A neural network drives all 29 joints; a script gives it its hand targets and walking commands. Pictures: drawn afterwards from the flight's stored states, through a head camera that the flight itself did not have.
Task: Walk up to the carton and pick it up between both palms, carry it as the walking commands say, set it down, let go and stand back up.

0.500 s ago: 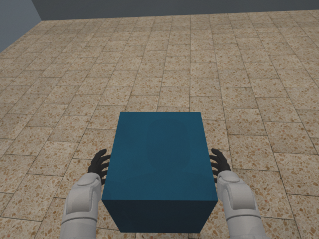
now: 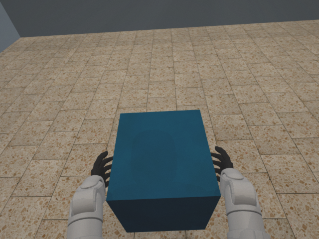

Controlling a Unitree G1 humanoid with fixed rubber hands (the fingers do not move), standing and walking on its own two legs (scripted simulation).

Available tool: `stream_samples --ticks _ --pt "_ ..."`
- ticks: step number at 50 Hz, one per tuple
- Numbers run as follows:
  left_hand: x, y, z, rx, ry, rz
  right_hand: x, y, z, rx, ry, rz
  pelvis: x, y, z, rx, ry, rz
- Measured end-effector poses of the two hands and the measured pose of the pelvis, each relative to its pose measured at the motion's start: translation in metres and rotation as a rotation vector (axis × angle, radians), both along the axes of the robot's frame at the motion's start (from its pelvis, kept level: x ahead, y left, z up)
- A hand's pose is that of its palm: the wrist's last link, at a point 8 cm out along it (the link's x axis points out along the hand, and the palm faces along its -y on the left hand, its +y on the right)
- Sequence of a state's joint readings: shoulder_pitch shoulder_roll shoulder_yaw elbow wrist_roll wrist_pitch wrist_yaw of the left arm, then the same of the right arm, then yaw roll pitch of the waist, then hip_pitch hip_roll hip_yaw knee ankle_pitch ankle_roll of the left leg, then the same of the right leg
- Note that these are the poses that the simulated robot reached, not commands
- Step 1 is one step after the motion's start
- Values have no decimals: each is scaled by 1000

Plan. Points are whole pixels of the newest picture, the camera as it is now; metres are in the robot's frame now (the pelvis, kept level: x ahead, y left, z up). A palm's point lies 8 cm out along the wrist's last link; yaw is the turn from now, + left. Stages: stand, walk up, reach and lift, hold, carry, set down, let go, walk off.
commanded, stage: set down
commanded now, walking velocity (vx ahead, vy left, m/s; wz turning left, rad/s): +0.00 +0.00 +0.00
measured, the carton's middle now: (162, 171) +0.32 +0.00 -0.05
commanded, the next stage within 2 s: none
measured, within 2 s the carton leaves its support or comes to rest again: neither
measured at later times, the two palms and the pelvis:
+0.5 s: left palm (103, 183) +0.30 +0.18 -0.05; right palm (214, 176) +0.30 -0.15 -0.06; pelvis +0.00 +0.02 -0.02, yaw -1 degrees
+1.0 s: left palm (115, 187) +0.33 +0.17 -0.14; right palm (211, 182) +0.33 -0.17 -0.15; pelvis -0.04 +0.02 -0.08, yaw -2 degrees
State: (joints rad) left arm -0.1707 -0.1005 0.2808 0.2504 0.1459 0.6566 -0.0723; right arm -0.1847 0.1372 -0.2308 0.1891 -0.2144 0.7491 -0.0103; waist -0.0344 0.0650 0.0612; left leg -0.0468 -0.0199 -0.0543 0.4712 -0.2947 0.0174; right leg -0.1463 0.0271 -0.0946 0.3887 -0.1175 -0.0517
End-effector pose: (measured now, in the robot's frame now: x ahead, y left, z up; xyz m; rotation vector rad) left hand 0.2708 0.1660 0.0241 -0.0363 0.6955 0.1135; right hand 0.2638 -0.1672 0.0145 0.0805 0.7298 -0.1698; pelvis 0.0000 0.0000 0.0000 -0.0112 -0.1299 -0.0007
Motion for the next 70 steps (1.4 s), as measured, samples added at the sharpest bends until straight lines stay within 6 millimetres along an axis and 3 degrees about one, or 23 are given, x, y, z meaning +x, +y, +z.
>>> stream_samples --ticks 9,23,32,43,54,62,70 --pt "22 -16 -19 -18 -1 -52 -3 -15 -18 0 -2 -68 -1 12 -4 8 66 -51" --pt "25 11 -67 -17 40 51 32 11 -66 -13 37 43 1 20 -17 7 206 -28" --pt "40 6 -90 -3 32 43 37 7 -101 -1 29 36 -3 24 -29 13 315 -28" --pt "51 -4 -139 -21 18 50 49 -3 -147 -27 16 50 -23 21 -59 45 496 -42" --pt "60 4 -171 -17 5 89 73 5 -178 -17 4 78 -43 14 -98 48 588 -35" --pt "73 7 -193 -10 2 98 90 8 -200 -17 2 93 -48 10 -123 45 636 -22" --pt "77 3 -227 -15 17 103 97 4 -233 -31 18 106 -49 6 -148 52 708 -21"
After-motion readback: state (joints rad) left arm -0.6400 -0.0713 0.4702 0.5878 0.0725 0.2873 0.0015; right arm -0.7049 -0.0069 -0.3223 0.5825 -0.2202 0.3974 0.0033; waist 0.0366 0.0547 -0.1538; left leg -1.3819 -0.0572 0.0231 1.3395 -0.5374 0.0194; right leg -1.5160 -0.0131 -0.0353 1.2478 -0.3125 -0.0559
